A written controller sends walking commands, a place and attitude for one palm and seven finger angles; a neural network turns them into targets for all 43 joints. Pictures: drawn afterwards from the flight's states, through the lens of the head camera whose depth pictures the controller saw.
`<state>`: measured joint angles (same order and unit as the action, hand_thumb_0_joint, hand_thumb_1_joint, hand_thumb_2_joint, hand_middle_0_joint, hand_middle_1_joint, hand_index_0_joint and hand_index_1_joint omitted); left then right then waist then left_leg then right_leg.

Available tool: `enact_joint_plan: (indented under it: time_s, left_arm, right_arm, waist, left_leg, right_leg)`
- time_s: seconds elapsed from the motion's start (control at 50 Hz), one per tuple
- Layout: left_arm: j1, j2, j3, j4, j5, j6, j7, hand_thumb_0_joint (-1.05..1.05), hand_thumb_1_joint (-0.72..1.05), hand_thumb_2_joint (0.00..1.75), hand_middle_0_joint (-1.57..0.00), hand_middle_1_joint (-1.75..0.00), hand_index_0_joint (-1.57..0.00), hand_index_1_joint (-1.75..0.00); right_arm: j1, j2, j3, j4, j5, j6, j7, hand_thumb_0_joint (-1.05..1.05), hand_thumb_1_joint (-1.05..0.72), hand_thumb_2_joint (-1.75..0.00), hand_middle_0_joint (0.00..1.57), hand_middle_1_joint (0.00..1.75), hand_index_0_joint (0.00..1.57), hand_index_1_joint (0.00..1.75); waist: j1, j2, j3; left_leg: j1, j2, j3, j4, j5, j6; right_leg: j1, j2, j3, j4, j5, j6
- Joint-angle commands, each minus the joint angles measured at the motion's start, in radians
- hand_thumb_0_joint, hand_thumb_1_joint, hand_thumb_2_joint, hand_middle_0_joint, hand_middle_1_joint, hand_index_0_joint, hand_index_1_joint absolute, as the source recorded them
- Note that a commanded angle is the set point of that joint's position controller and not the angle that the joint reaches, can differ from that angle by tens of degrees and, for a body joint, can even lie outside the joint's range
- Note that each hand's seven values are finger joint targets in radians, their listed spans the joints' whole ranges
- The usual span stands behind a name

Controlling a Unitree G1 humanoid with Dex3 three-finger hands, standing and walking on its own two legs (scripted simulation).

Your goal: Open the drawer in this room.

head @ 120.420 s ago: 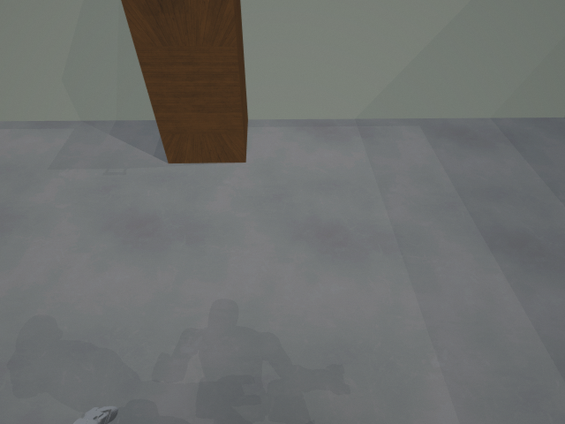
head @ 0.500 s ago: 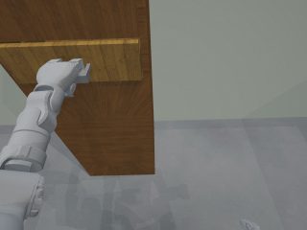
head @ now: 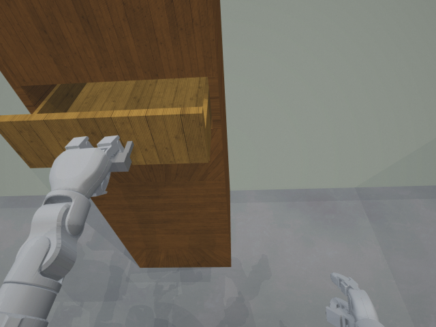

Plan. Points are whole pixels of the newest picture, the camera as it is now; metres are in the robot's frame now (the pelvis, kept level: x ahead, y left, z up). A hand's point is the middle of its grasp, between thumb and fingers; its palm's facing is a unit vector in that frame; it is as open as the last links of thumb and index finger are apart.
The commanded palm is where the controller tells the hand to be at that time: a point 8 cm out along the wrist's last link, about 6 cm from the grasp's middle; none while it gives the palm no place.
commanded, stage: pull the drawer open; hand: left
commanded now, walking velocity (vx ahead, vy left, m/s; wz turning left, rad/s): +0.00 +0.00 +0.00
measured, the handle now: (101, 154) +0.39 +0.24 +0.14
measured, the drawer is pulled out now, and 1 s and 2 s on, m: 0.12 0.30 0.30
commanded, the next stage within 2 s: open the thumb to release the handle in 1.00 s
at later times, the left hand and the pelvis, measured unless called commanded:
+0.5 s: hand (74, 244) +0.22 +0.23 +0.12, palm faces +0.04 -0.09 -1.00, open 5.9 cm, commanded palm +0.17 +0.24 +0.18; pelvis +0.00 -0.01 +0.00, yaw +1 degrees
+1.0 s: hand (52, 296) +0.15 +0.23 +0.12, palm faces +0.07 -0.08 -0.99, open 6.0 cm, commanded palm +0.10 +0.24 +0.18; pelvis -0.02 -0.01 +0.00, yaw +0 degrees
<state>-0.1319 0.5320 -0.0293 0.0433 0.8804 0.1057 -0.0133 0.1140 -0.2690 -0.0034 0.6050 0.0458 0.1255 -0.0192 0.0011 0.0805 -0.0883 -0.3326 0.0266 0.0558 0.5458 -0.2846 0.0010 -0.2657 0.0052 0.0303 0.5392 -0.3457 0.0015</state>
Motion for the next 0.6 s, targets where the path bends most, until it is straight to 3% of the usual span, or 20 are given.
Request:
enact_joint_plan:
  time_s: [0.0,0.06,0.1,0.18,0.2,0.28,0.36,0.5,0.58]
  left_arm:
    - [-0.127,0.246,0.182,-0.204,-0.011,0.042,0.027,0.00,0.90,0.90,-0.40,-1.35,-0.40,-1.35]
    - [-0.075,0.300,0.237,-0.241,-0.010,0.036,0.019,0.00,0.90,0.90,-0.40,-1.35,-0.40,-1.35]
    - [-0.023,0.260,0.215,-0.269,-0.016,0.037,0.014,0.00,0.90,0.90,-0.40,-1.35,-0.40,-1.35]
    - [0.079,0.280,0.253,-0.363,-0.030,0.019,0.009,0.00,0.90,0.90,-0.40,-1.35,-0.40,-1.35]
    - [0.136,0.254,0.240,-0.395,-0.038,0.017,0.008,0.00,0.90,0.90,-0.40,-1.35,-0.40,-1.35]
    - [0.235,0.262,0.269,-0.500,-0.052,0.000,0.018,0.00,0.90,0.90,-0.40,-1.35,-0.40,-1.35]
    - [0.437,0.261,0.318,-0.590,-0.081,-0.019,0.041,0.00,0.90,0.90,-0.40,-1.35,-0.40,-1.35]
    - [0.582,0.213,0.313,-0.702,-0.080,-0.034,0.112,0.00,0.90,0.90,-0.40,-1.35,-0.40,-1.35]
    - [0.660,0.222,0.339,-0.735,-0.075,-0.044,0.144,0.00,0.90,0.90,-0.40,-1.35,-0.40,-1.35]
  right_arm:
    - [-0.134,-0.102,-0.023,-0.143,-0.003,-0.039,-0.014,0.00,-0.90,-0.90,0.20,0.30,0.20,0.30]
    - [-0.149,-0.105,-0.019,-0.138,-0.009,-0.032,-0.018,0.00,-0.90,-0.90,0.20,0.30,0.20,0.30]
    - [-0.163,-0.090,-0.011,-0.149,-0.011,-0.033,-0.017,0.00,-0.90,-0.90,0.20,0.30,0.20,0.30]
    - [-0.183,-0.087,-0.004,-0.155,-0.018,-0.034,-0.010,0.00,-0.90,-0.90,0.20,0.30,0.20,0.30]
    - [-0.187,-0.082,-0.003,-0.162,-0.019,-0.037,-0.006,0.00,-0.90,-0.90,0.20,0.30,0.20,0.30]
    - [-0.200,-0.083,-0.001,-0.171,-0.027,-0.045,0.004,0.00,-0.90,-0.90,0.20,0.30,0.20,0.30]
    - [-0.195,-0.087,-0.008,-0.182,-0.031,-0.057,0.012,0.00,-0.90,-0.90,0.20,0.30,0.20,0.30]
    - [-0.186,-0.088,-0.013,-0.190,-0.034,-0.081,0.015,0.00,-0.90,-0.90,0.20,0.30,0.20,0.30]
    - [-0.184,-0.092,-0.013,-0.194,-0.035,-0.090,0.015,0.00,-0.90,-0.90,0.20,0.30,0.20,0.30]
  waist:
    - [0.073,-0.057,-0.218]
    - [0.085,-0.063,-0.228]
    - [0.088,-0.059,-0.211]
    - [0.102,-0.027,-0.206]
    - [0.106,-0.017,-0.207]
    - [0.113,-0.031,-0.206]
    - [0.123,-0.059,-0.205]
    - [0.116,-0.043,-0.153]
    - [0.121,-0.049,-0.152]
  left_leg:
    - [0.180,-0.037,-0.010,-0.031,0.468,0.029]
    - [0.191,-0.041,-0.006,-0.038,0.473,0.028]
    - [0.195,-0.044,-0.004,-0.038,0.475,0.027]
    - [0.202,-0.045,-0.004,-0.040,0.505,0.023]
    - [0.210,-0.046,-0.005,-0.039,0.519,0.024]
    - [0.209,-0.046,-0.003,-0.034,0.530,0.024]
    - [0.202,-0.046,0.000,-0.022,0.532,0.022]
    - [0.177,-0.045,-0.004,-0.010,0.437,0.017]
    - [0.163,-0.041,-0.005,0.004,0.413,0.016]
  right_leg:
    - [0.088,0.035,-0.057,-0.051,0.460,-0.009]
    - [0.131,0.031,-0.045,-0.062,0.487,-0.013]
    - [0.132,0.028,-0.050,-0.061,0.505,-0.009]
    - [0.162,0.023,-0.045,-0.062,0.552,-0.009]
    - [0.167,0.022,-0.047,-0.061,0.569,-0.008]
    - [0.178,0.016,-0.044,-0.056,0.611,-0.004]
    - [0.191,0.010,-0.040,-0.048,0.667,0.003]
    - [0.113,0.013,-0.044,-0.050,0.564,0.005]
    - [0.091,0.010,-0.035,-0.042,0.545,0.007]
